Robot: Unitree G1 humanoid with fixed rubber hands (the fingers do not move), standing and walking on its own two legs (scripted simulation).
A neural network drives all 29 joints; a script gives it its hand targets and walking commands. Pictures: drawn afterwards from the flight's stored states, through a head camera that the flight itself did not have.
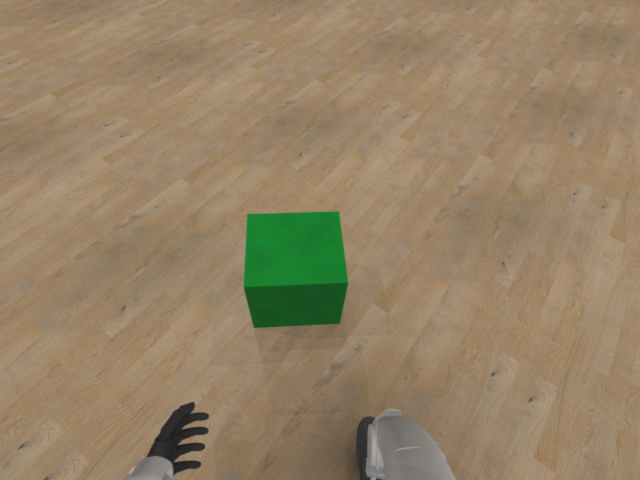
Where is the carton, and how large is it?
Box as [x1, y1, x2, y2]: [244, 212, 347, 327]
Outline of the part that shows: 338,212 247,214 244,289 254,327 339,323 347,285 347,277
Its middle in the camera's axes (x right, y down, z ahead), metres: -0.07 +0.11 +1.27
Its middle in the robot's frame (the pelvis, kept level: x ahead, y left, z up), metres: +0.75 +0.01 -0.64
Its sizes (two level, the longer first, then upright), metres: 0.294 0.263 0.289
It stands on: the floor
